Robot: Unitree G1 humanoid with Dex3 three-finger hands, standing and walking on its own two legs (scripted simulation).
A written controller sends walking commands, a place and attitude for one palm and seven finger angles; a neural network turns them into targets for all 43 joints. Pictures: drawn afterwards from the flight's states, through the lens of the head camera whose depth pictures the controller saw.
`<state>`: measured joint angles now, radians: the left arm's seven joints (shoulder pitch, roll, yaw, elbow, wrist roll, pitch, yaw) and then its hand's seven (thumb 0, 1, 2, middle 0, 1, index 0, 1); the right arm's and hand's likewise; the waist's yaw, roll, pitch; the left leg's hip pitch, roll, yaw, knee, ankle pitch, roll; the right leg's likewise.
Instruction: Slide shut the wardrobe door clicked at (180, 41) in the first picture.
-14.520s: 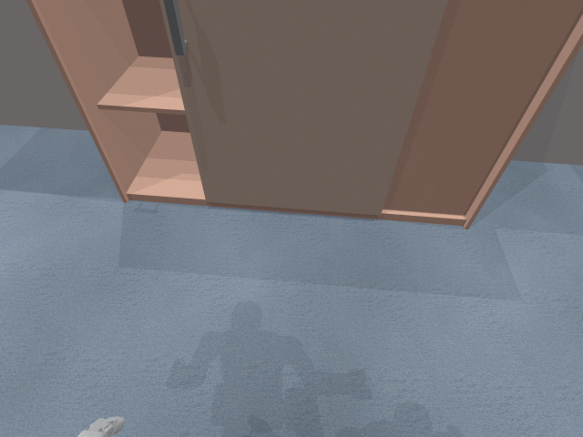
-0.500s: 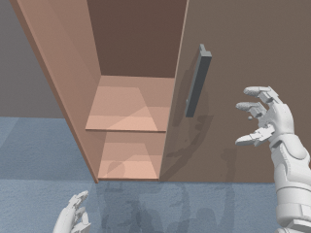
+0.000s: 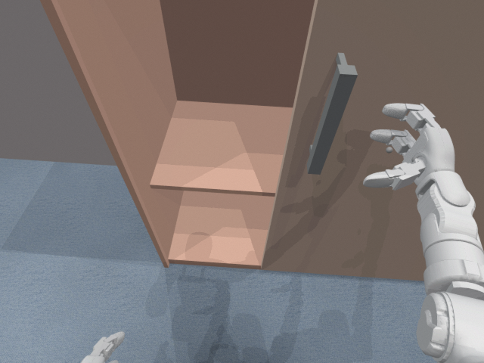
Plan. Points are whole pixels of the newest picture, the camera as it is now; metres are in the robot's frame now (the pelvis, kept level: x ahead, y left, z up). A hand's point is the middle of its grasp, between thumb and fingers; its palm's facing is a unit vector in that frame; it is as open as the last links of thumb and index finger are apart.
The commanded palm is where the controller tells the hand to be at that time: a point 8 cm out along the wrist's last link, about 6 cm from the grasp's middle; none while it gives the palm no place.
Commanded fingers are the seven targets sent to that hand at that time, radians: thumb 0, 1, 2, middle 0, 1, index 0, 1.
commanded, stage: move the hooked fingers beside the handle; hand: right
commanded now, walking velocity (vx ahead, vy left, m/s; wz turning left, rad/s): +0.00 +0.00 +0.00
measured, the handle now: (325, 119) +0.53 -0.08 +0.12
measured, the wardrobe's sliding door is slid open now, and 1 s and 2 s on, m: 0.39 0.39 0.39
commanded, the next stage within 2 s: feel for the door with the fingertips in 1.04 s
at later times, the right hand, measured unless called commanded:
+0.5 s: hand (374, 136) +0.49 -0.16 +0.12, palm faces -0.05 +1.00 +0.00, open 13.8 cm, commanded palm +0.46 -0.21 +0.12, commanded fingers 0.00 0.50 -0.30 0.30 1.20 0.30 1.20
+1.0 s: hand (370, 137) +0.49 -0.16 +0.13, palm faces -0.04 +1.00 +0.01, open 14.0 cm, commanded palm +0.45 -0.20 +0.12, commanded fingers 0.00 0.50 -0.30 0.30 1.20 0.30 1.20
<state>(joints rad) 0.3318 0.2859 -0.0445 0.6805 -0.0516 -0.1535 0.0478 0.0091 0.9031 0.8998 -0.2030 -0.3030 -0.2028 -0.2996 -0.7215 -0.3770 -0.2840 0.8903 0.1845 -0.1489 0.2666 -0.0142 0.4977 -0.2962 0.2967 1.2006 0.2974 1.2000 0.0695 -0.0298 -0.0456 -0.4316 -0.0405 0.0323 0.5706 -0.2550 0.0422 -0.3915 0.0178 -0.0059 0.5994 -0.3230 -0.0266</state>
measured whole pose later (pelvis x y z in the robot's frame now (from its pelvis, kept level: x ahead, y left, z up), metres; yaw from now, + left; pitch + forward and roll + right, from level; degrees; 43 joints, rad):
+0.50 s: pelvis +0.01 -0.02 -0.01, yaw +1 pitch +12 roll +1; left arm 0.44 0.28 -0.02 0.69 -0.02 -0.09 -0.01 0.01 0.90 0.90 -0.20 -0.30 -0.20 -0.30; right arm -0.86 -0.38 -0.31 1.07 0.12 -0.25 0.21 -0.01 0.50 -0.30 0.32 1.22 0.32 1.22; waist 0.11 -0.03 -0.08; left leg -0.55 -0.04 0.01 0.63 -0.28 0.02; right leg -0.51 0.02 -0.03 0.67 -0.36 -0.05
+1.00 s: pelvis +0.01 -0.01 -0.01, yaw +1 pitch +11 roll +1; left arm 0.39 0.27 -0.03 0.67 -0.02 -0.08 -0.01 0.01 0.90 0.90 -0.20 -0.30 -0.20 -0.30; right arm -0.86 -0.35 -0.29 1.07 0.13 -0.24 0.19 -0.01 0.50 -0.30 0.30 1.20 0.30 1.20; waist 0.10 -0.03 -0.08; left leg -0.53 -0.04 0.02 0.63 -0.29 0.03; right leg -0.50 0.02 -0.02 0.68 -0.37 -0.04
